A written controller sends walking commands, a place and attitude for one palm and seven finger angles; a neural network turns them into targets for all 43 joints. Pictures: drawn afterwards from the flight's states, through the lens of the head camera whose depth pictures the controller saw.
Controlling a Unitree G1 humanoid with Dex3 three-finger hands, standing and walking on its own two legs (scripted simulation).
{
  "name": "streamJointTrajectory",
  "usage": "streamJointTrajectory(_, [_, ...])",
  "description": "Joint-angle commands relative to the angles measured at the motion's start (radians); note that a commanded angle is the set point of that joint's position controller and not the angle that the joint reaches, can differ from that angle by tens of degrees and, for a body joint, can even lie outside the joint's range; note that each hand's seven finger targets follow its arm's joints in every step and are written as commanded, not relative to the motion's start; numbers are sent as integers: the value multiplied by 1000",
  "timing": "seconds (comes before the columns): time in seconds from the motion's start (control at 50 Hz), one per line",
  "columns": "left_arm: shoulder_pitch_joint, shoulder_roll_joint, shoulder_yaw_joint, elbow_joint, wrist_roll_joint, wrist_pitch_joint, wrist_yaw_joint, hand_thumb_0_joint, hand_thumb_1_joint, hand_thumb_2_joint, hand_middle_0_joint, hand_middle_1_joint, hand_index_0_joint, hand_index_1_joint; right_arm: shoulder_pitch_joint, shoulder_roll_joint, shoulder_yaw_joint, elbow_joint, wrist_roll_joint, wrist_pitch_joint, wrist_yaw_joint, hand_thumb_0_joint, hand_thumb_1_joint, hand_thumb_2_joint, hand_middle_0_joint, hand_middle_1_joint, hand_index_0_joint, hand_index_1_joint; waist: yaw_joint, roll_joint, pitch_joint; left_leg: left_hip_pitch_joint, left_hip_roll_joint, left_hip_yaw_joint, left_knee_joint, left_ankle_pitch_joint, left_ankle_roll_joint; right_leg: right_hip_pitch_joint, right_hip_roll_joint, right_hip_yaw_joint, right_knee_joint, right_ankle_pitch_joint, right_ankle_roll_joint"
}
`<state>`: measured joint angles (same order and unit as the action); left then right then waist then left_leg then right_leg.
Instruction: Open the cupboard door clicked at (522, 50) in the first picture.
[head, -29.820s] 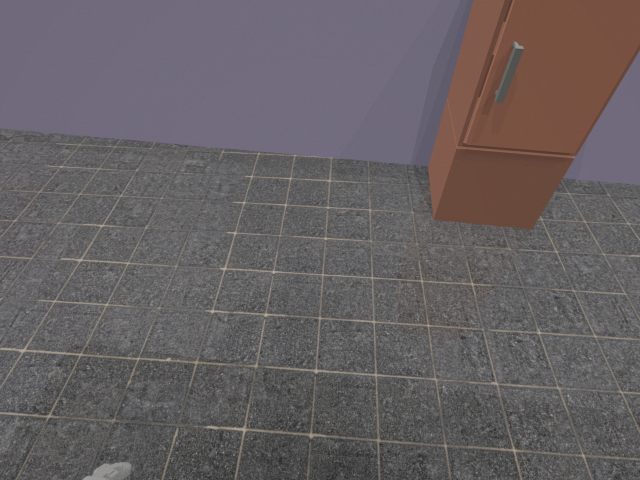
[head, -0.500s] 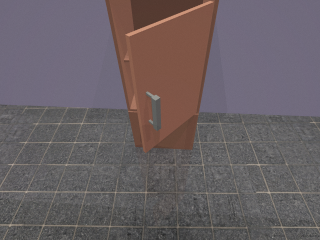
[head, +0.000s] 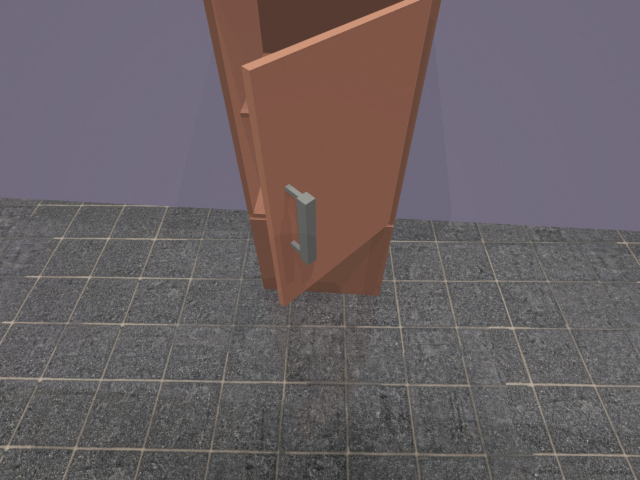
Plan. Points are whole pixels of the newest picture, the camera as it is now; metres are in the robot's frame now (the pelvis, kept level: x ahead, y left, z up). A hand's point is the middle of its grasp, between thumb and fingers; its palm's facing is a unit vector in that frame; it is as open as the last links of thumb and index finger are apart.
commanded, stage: look to check the result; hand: left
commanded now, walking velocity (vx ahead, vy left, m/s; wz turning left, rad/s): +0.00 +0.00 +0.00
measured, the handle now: (300, 225) +0.56 +0.08 -0.07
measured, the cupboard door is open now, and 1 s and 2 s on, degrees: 48 48 48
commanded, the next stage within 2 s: walk to a spot facing it in 0.30 s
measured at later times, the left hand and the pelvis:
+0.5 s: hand out of the picture +0.06 +0.20 -0.17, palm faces +0.01 -0.97 -0.25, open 7.3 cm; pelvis +0.01 +0.00 +0.00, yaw -1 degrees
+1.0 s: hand out of the picture +0.09 +0.14 -0.17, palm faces -0.17 -0.94 -0.29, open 7.3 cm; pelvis +0.00 -0.05 -0.02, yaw -15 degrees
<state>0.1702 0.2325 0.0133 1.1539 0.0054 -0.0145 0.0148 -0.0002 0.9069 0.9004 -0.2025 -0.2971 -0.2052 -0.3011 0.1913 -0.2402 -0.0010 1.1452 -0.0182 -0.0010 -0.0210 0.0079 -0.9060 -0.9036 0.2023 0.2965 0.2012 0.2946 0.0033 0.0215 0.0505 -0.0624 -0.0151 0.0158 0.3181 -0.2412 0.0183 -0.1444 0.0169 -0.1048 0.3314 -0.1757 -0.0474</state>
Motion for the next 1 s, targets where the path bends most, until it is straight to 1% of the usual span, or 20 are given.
streamJointTrajectory(0.0, [0,157,25,-44,1,-19,15,0,900,900,-200,-300,-200,-300,36,-136,-19,-37,0,-16,-13,0,-900,-900,200,300,200,300,-9,-25,-56,-51,125,-92,-42,220,12,80,-151,146,-36,226,-8])
streamJointTrajectory(0.4, [5,147,23,-42,0,-16,14,0,900,900,-200,-300,-200,-300,43,-126,-14,-26,-1,-20,-16,0,-900,-900,200,300,200,300,-4,-6,-33,-56,128,-91,-54,228,10,82,-147,144,-34,216,-8])
streamJointTrajectory(0.42, [4,147,25,-44,1,-14,14,0,900,900,-200,-300,-200,-300,43,-127,-15,-25,-1,-20,-18,0,-900,-900,200,300,200,300,-6,-8,-31,-45,132,-84,-52,229,8,69,-143,151,-31,223,-10])
streamJointTrajectory(0.46, [28,93,22,-46,1,0,18,0,900,900,-200,-300,-200,-300,81,-68,-9,-22,-2,-9,-24,0,-900,-900,200,300,200,300,-10,-19,-41,-30,136,-51,-9,249,-1,40,-141,159,1,288,-5])
streamJointTrajectory(0.56, [29,112,51,-91,8,29,11,0,900,900,-200,-300,-200,-300,108,-96,-39,-57,-1,11,-40,0,-900,-900,200,300,200,300,-18,-23,-42,-17,166,-6,64,235,2,-48,-119,185,104,328,-16])
streamJointTrajectory(0.62, [7,99,64,-142,14,49,-1,0,900,900,-200,-300,-200,-300,116,-122,-60,-90,-8,18,-47,0,-900,-900,200,300,200,300,-24,30,-5,-25,244,-62,35,195,44,-165,-62,164,222,184,-1])
streamJointTrajectory(0.64, [-1,90,67,-159,16,55,-7,0,900,900,-200,-300,-200,-300,113,-136,-66,-100,-10,16,-48,0,-900,-900,200,300,200,300,-23,78,11,-33,295,-100,11,207,79,-208,-37,146,303,52,8])
streamJointTrajectory(0.66, [-13,82,70,-175,17,60,-10,0,900,900,-200,-300,-200,-300,111,-143,-70,-108,-10,13,-48,0,-900,-900,200,300,200,300,-22,125,19,-26,357,-139,-16,267,127,-263,-16,129,432,-173,18])
streamJointTrajectory(0.68, [-27,75,77,-195,19,68,-13,0,900,900,-200,-300,-200,-300,112,-141,-71,-117,-16,9,-50,0,-900,-900,200,300,200,300,-26,144,37,-40,403,-161,-36,325,170,-310,-14,130,563,-309,28])
streamJointTrajectory(0.7, [-30,73,83,-208,19,71,-16,0,900,900,-200,-300,-200,-300,102,-136,-69,-127,-19,6,-51,0,-900,-900,200,300,200,300,-15,137,36,-39,412,-156,-26,389,185,-331,-26,152,624,-336,33])
streamJointTrajectory(0.74, [-21,60,86,-223,17,68,-24,0,900,900,-200,-300,-200,-300,59,-138,-73,-154,-22,0,-50,0,-900,-900,200,300,200,300,5,108,37,-52,399,-89,27,470,168,-302,-55,147,579,-334,33])
streamJointTrajectory(0.78, [21,48,83,-219,15,63,-31,0,900,900,-200,-300,-200,-300,28,-154,-80,-171,-22,1,-44,0,-900,-900,200,300,200,300,22,107,14,-66,368,-20,88,470,124,-212,-50,93,460,-284,34])
streamJointTrajectory(0.82, [109,63,92,-199,16,51,-33,0,900,900,-200,-300,-200,-300,25,-165,-87,-179,-13,6,-39,0,-900,-900,200,300,200,300,56,42,-38,-91,300,60,250,407,57,-61,-24,58,243,-75,31])
streamJointTrajectory(0.84, [186,125,105,-180,23,36,-26,0,900,900,-200,-300,-200,-300,23,-142,-90,-195,1,10,-34,0,-900,-900,200,300,200,300,87,-129,-75,-186,196,134,473,212,-8,60,-114,217,80,240,-7])
streamJointTrajectory(0.86, [224,239,127,-179,27,25,-7,0,900,900,-200,-300,-200,-300,6,-68,-78,-248,10,13,-25,0,-900,-900,200,300,200,300,90,-431,-82,-437,34,151,744,-367,-66,141,-374,615,2,579,-137])
streamJointTrajectory(0.88, [233,237,124,-180,9,27,5,0,900,900,-200,-300,-200,-300,-14,-89,-78,-244,10,28,-26,0,-900,-900,200,300,200,300,94,-325,-76,-453,59,-1,849,-420,-58,99,-392,624,-3,526,-203])
streamJointTrajectory(0.9, [173,201,120,-199,11,32,13,0,900,900,-200,-300,-200,-300,-41,-74,-80,-246,10,31,-22,0,-900,-900,200,300,200,300,68,-224,-17,-492,85,-39,881,-347,-52,50,-348,573,-9,371,-213])
streamJointTrajectory(0.92, [114,182,117,-222,15,35,16,0,900,900,-200,-300,-200,-300,-61,-69,-80,-246,8,31,-19,0,-900,-900,200,300,200,300,48,-229,1,-507,95,-44,890,-296,-58,-6,-304,575,-10,277,-199])
streamJointTrajectory(0.94, [86,167,112,-237,16,32,17,0,900,900,-200,-300,-200,-300,-66,-71,-79,-246,5,32,-16,0,-900,-900,200,300,200,300,34,-187,1,-496,98,-50,885,-248,-64,-32,-281,546,-8,266,-185])
streamJointTrajectory(0.98, [88,162,110,-246,16,21,18,0,900,900,-200,-300,-200,-300,-52,-48,-76,-243,6,32,-10,0,-900,-900,200,300,200,300,19,-85,-64,-459,85,-42,833,-186,-74,-1,-240,486,17,326,-159])
